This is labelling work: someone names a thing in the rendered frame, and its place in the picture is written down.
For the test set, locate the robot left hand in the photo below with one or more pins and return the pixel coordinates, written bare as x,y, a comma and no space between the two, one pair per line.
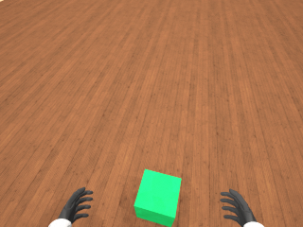
72,206

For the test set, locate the carton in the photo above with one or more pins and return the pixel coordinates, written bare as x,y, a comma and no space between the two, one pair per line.
157,197

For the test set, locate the robot right hand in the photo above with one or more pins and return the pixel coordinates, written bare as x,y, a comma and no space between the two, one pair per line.
243,213

